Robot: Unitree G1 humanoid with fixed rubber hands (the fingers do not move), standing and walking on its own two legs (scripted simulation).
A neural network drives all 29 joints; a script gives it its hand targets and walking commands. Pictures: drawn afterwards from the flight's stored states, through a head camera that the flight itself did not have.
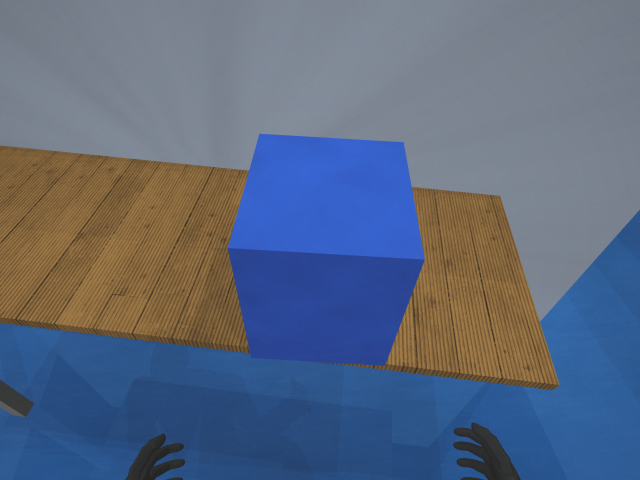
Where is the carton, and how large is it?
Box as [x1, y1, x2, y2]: [228, 134, 424, 365]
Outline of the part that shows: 259,134 228,245 228,251 251,357 384,365 424,259 403,142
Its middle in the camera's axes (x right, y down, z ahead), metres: +0.00 +0.02 +0.55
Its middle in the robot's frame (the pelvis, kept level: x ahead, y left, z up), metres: +0.42 +0.03 +0.05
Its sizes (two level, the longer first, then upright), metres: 0.210 0.200 0.250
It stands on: a table, 0.70 m high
